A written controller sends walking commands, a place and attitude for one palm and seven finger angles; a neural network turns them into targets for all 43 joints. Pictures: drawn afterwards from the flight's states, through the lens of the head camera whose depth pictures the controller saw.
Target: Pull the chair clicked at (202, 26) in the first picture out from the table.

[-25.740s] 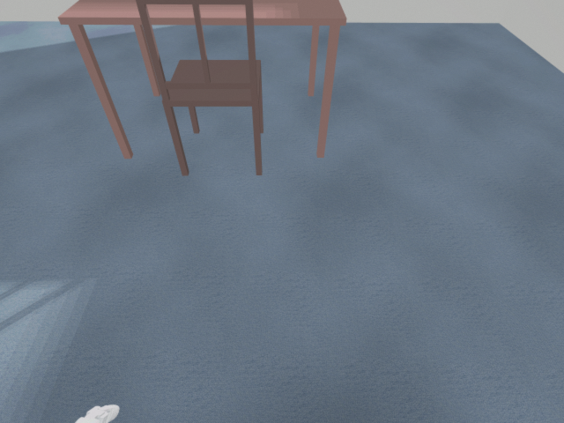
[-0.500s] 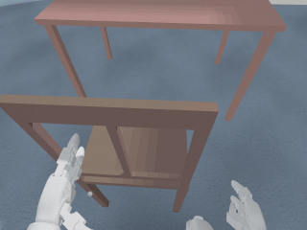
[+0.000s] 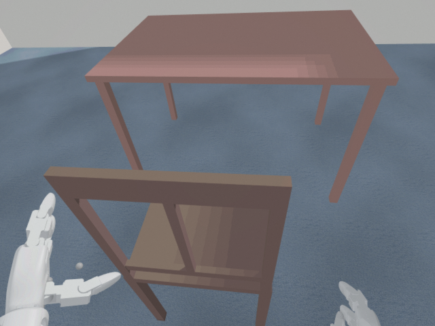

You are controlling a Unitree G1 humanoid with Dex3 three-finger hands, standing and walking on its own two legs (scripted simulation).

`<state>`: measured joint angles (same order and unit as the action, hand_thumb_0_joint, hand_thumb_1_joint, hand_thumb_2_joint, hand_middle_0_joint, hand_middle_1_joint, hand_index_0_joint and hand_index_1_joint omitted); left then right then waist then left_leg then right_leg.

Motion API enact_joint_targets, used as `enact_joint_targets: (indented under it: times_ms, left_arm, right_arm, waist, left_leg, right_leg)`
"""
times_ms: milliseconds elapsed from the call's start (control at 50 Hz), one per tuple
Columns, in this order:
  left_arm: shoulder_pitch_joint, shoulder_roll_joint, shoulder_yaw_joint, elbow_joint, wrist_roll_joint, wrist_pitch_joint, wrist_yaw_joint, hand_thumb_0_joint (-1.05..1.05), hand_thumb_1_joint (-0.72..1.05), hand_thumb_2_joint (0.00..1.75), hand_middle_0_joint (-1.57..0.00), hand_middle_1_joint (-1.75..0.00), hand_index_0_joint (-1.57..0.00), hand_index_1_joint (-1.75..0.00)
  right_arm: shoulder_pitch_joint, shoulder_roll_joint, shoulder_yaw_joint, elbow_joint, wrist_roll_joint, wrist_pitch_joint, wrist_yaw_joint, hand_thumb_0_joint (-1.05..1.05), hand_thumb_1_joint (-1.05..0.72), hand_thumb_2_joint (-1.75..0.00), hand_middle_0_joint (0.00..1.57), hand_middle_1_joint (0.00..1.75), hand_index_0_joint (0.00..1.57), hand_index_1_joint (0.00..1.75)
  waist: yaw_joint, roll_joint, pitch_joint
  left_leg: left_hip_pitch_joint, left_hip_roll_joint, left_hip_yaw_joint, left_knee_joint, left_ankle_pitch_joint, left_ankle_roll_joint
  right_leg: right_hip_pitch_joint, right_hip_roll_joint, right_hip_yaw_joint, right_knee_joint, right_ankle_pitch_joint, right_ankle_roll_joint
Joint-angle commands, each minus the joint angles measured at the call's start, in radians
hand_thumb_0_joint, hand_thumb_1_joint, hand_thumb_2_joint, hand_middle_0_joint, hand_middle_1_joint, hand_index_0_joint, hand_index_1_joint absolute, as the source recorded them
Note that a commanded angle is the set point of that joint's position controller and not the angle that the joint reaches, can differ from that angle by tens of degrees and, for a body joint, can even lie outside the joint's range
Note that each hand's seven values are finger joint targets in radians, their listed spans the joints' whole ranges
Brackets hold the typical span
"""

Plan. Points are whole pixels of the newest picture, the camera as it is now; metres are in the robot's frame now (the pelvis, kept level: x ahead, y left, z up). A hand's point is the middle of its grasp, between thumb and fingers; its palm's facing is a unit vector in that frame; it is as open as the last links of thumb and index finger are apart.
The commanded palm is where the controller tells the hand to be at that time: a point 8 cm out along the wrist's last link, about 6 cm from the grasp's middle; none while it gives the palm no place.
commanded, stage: draw the hand back to the body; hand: left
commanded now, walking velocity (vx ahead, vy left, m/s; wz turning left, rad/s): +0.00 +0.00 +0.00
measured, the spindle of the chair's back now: (182, 239) +0.32 +0.13 -0.06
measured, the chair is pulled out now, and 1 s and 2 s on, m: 0.53 0.53 0.53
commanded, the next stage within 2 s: step back with the hand held close in 0.74 s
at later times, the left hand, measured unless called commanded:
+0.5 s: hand (38, 216) +0.21 +0.26 +0.19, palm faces +0.49 -0.74 -0.47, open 8.0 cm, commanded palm +0.16 +0.30 +0.20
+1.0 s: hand (35, 198) +0.23 +0.28 +0.20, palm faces +0.46 -0.75 -0.48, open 7.4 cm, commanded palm +0.17 +0.31 +0.20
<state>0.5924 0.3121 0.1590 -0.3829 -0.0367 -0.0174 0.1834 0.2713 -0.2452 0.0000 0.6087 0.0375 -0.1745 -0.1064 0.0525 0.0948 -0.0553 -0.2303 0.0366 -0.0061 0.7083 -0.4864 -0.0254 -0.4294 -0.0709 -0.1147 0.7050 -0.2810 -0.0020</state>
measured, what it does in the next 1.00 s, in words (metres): stands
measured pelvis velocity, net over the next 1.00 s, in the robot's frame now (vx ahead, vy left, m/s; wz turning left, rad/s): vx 0.01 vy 0.02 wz -0.08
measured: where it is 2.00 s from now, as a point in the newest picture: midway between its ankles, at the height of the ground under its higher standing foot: outside the picture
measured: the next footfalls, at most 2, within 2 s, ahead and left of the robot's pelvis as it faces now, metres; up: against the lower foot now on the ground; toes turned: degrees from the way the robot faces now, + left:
none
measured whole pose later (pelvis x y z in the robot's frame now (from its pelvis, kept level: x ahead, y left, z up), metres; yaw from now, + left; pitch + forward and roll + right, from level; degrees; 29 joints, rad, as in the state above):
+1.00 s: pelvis +0.01 +0.02 +0.02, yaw -4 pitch -1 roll +0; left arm 0.44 0.36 0.43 -0.43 -0.04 -0.12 0.16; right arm 0.15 -0.22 0.00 0.63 0.03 -0.13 -0.08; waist 0.06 0.07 0.07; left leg -0.04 0.02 0.08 0.44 -0.37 0.00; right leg -0.29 -0.06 -0.03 0.48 -0.16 0.03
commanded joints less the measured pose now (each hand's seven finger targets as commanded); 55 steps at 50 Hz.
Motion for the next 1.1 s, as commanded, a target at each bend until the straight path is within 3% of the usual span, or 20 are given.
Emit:
enact_joint_targets:
  times_ms: [0, 40, 120, 140, 340, 360, 420, 480, 520, 540, 640, 720, 820, 840, 860, 900, 960, 1020, 1040, 1080]
  left_arm:
    - [-0.081, 0.178, 0.171, -0.228, 0.005, -0.09, 0.025, 0.0, 0.28, 0.6, -0.12, -0.17, -0.12, -0.17]
    - [-0.071, 0.17, 0.184, -0.204, 0.003, -0.089, 0.02, 0.0, 0.36, 0.64, -0.13, -0.19, -0.13, -0.19]
    - [-0.067, 0.185, 0.231, -0.2, 0.001, -0.108, 0.016, 0.0, 0.5, 0.71, -0.15, -0.22, -0.15, -0.22]
    - [-0.07, 0.192, 0.245, -0.191, -0.001, -0.106, 0.013, 0.0, 0.54, 0.73, -0.15, -0.22, -0.15, -0.22]
    - [-0.175, 0.264, 0.353, -0.283, -0.006, -0.138, 0.021, 0.0, 0.9, 0.9, -0.2, -0.3, -0.2, -0.3]
    - [-0.151, 0.225, 0.327, -0.245, -0.001, -0.139, 0.019, 0.0, 0.9, 0.9, -0.2, -0.3, -0.2, -0.3]
    - [-0.109, 0.187, 0.303, -0.169, -0.008, -0.128, 0.01, 0.0, 0.9, 0.9, -0.2, -0.3, -0.2, -0.3]
    - [-0.119, 0.198, 0.307, -0.189, -0.009, -0.133, 0.004, 0.0, 0.9, 0.9, -0.2, -0.3, -0.2, -0.3]
    - [-0.128, 0.214, 0.314, -0.231, -0.004, -0.138, 0.005, 0.0, 0.9, 0.9, -0.2, -0.3, -0.2, -0.3]
    - [-0.146, 0.23, 0.326, -0.253, -0.005, -0.134, 0.005, 0.0, 0.9, 0.9, -0.2, -0.3, -0.2, -0.3]
    - [-0.15, 0.241, 0.331, -0.303, 0.001, -0.13, 0.01, 0.0, 0.9, 0.9, -0.2, -0.3, -0.2, -0.3]
    - [-0.137, 0.214, 0.318, -0.257, 0.001, -0.121, 0.011, 0.0, 0.9, 0.9, -0.2, -0.3, -0.2, -0.3]
    - [-0.149, 0.196, 0.302, -0.234, -0.001, -0.113, 0.002, 0.0, 0.9, 0.9, -0.2, -0.3, -0.2, -0.3]
    - [-0.223, 0.206, 0.294, -0.289, -0.001, -0.117, 0.001, 0.0, 0.9, 0.9, -0.2, -0.3, -0.2, -0.3]
    - [-0.39, 0.379, 0.459, -0.329, -0.018, -0.168, -0.001, 0.0, 0.9, 0.9, -0.2, -0.3, -0.2, -0.3]
    - [-0.261, 0.276, 0.39, -0.226, -0.007, -0.168, -0.016, 0.0, 0.9, 0.9, -0.2, -0.3, -0.2, -0.3]
    - [-0.171, 0.221, 0.352, -0.22, -0.001, -0.161, -0.021, 0.0, 0.9, 0.9, -0.2, -0.3, -0.2, -0.3]
    - [-0.08, 0.231, 0.36, -0.282, 0.012, -0.161, -0.013, 0.0, 0.9, 0.9, -0.2, -0.3, -0.2, -0.3]
    - [-0.048, 0.247, 0.38, -0.289, 0.011, -0.161, -0.009, 0.0, 0.9, 0.9, -0.2, -0.3, -0.2, -0.3]
    - [-0.002, 0.272, 0.411, -0.33, 0.014, -0.164, 0.0, 0.0, 0.9, 0.9, -0.2, -0.3, -0.2, -0.3]
  right_arm:
    - [-0.133, -0.088, -0.035, -0.14, -0.009, -0.072, -0.001, 0.0, -0.9, -0.9, 0.2, 0.3, 0.2, 0.3]
    - [-0.149, -0.089, -0.038, -0.129, -0.007, -0.072, 0.005, 0.0, -0.9, -0.9, 0.2, 0.3, 0.2, 0.3]
    - [-0.149, -0.087, -0.049, -0.115, -0.009, -0.067, 0.012, 0.0, -0.9, -0.9, 0.2, 0.3, 0.2, 0.3]
    - [-0.163, -0.089, -0.05, -0.11, -0.007, -0.064, 0.013, 0.0, -0.9, -0.9, 0.2, 0.3, 0.2, 0.3]
    - [-0.177, -0.092, -0.053, -0.086, -0.012, -0.072, 0.017, 0.0, -0.9, -0.9, 0.2, 0.3, 0.2, 0.3]
    - [-0.169, -0.085, -0.051, -0.08, -0.014, -0.073, 0.019, 0.0, -0.9, -0.9, 0.2, 0.3, 0.2, 0.3]
    - [-0.174, -0.09, -0.062, -0.075, -0.01, -0.052, 0.023, 0.0, -0.9, -0.9, 0.2, 0.3, 0.2, 0.3]
    - [-0.183, -0.097, -0.065, -0.078, -0.009, -0.043, 0.026, 0.0, -0.9, -0.9, 0.2, 0.3, 0.2, 0.3]
    - [-0.185, -0.097, -0.064, -0.086, -0.012, -0.042, 0.026, 0.0, -0.9, -0.9, 0.2, 0.3, 0.2, 0.3]
    - [-0.2, -0.098, -0.06, -0.085, -0.012, -0.046, 0.027, 0.0, -0.9, -0.9, 0.2, 0.3, 0.2, 0.3]
    - [-0.193, -0.093, -0.054, -0.085, -0.018, -0.059, 0.025, 0.0, -0.9, -0.9, 0.2, 0.3, 0.2, 0.3]
    - [-0.183, -0.09, -0.053, -0.08, -0.02, -0.052, 0.026, 0.0, -0.9, -0.9, 0.2, 0.3, 0.2, 0.3]
    - [-0.182, -0.093, -0.054, -0.082, -0.017, -0.038, 0.031, 0.0, -0.9, -0.9, 0.2, 0.3, 0.2, 0.3]
    - [-0.19, -0.101, -0.05, -0.087, -0.018, -0.044, 0.032, 0.0, -0.9, -0.9, 0.2, 0.3, 0.2, 0.3]
    - [-0.161, -0.098, -0.045, -0.126, 0.001, -0.022, 0.018, 0.0, -0.9, -0.9, 0.2, 0.3, 0.2, 0.3]
    - [-0.18, -0.081, -0.039, -0.115, -0.01, -0.007, 0.012, 0.0, -0.9, -0.9, 0.2, 0.3, 0.2, 0.3]
    - [-0.18, -0.087, -0.038, -0.132, -0.013, 0.013, 0.015, 0.0, -0.9, -0.9, 0.2, 0.3, 0.2, 0.3]
    - [-0.197, -0.087, -0.05, -0.159, -0.021, 0.034, 0.024, 0.0, -0.9, -0.9, 0.2, 0.3, 0.2, 0.3]
    - [-0.212, -0.084, -0.055, -0.159, -0.019, 0.037, 0.025, 0.0, -0.9, -0.9, 0.2, 0.3, 0.2, 0.3]
    - [-0.205, -0.076, -0.059, -0.172, -0.02, 0.05, 0.027, 0.0, -0.9, -0.9, 0.2, 0.3, 0.2, 0.3]
  waist:
    - [0.007, -0.044, 0.01]
    - [0.007, -0.051, 0.039]
    - [0.011, -0.109, 0.013]
    - [0.012, -0.096, 0.033]
    - [0.016, -0.018, -0.011]
    - [0.016, -0.025, -0.004]
    - [0.01, -0.109, 0.021]
    - [0.014, -0.077, 0.025]
    - [0.022, -0.073, -0.017]
    - [0.021, -0.022, -0.008]
    - [0.021, 0.004, -0.024]
    - [0.021, -0.042, 0.003]
    - [0.019, -0.041, 0.019]
    - [0.01, -0.038, 0.013]
    - [-0.019, -0.065, 0.136]
    - [-0.023, -0.096, 0.101]
    - [-0.025, -0.005, -0.016]
    - [-0.022, -0.006, -0.12]
    - [-0.023, 0.013, -0.14]
    - [-0.019, -0.014, -0.147]
  left_leg:
    - [-0.115, 0.007, -0.005, -0.211, 0.234, 0.032]
    - [-0.113, 0.007, -0.004, -0.225, 0.254, 0.032]
    - [-0.063, 0.014, 0.008, -0.249, 0.288, 0.04]
    - [-0.068, 0.012, 0.008, -0.252, 0.292, 0.037]
    - [0.029, 0.013, 0.023, -0.297, 0.353, 0.04]
    - [0.032, 0.015, 0.023, -0.303, 0.368, 0.041]
    - [0.026, 0.021, 0.032, -0.302, 0.371, 0.045]
    - [0.021, 0.022, 0.025, -0.317, 0.366, 0.043]
    - [0.047, 0.023, 0.025, -0.318, 0.396, 0.044]
    - [0.042, 0.019, 0.022, -0.321, 0.388, 0.039]
    - [0.069, 0.022, 0.016, -0.323, 0.458, 0.03]
    - [0.069, 0.032, 0.015, -0.329, 0.494, 0.028]
    - [0.062, 0.035, 0.017, -0.335, 0.497, 0.027]
    - [0.063, 0.03, 0.017, -0.333, 0.493, 0.026]
    - [0.036, 0.061, 0.025, -0.333, 0.384, 0.044]
    - [0.059, 0.061, 0.01, -0.35, 0.365, 0.045]
    - [0.108, 0.079, 0.011, -0.355, 0.53, 0.044]
    - [0.155, 0.099, -0.002, -0.313, 0.75, 0.041]
    - [0.163, 0.099, -0.006, -0.311, 0.781, 0.044]
    - [0.135, 0.11, -0.018, -0.293, 0.826, 0.04]
  right_leg:
    - [0.241, -0.012, 0.076, -0.18, 0.059, -0.03]
    - [0.255, -0.005, 0.084, -0.203, 0.084, -0.033]
    - [0.293, -0.007, 0.086, -0.222, 0.136, -0.026]
    - [0.294, -0.001, 0.1, -0.233, 0.141, -0.032]
    - [0.342, -0.003, 0.111, -0.271, 0.206, -0.035]
    - [0.344, -0.007, 0.095, -0.269, 0.215, -0.032]
    - [0.333, -0.004, 0.084, -0.273, 0.225, -0.025]
    - [0.334, -0.004, 0.086, -0.267, 0.215, -0.028]
    - [0.346, -0.006, 0.082, -0.261, 0.226, -0.027]
    - [0.345, -0.002, 0.096, -0.266, 0.218, -0.032]
    - [0.358, 0.001, 0.102, -0.267, 0.26, -0.038]
    - [0.35, 0.0, 0.083, -0.26, 0.272, -0.034]
    - [0.337, 0.001, 0.078, -0.254, 0.258, -0.03]
    - [0.342, 0.004, 0.083, -0.259, 0.263, -0.032]
    - [0.218, -0.04, 0.221, -0.295, 0.374, -0.041]
    - [0.229, -0.058, 0.216, -0.286, 0.392, -0.043]
    - [0.299, -0.056, 0.181, -0.218, 0.488, -0.029]
    - [0.326, -0.062, 0.17, -0.172, 0.603, -0.025]
    - [0.331, -0.063, 0.168, -0.162, 0.598, -0.022]
    - [0.329, -0.062, 0.161, -0.145, 0.597, -0.026]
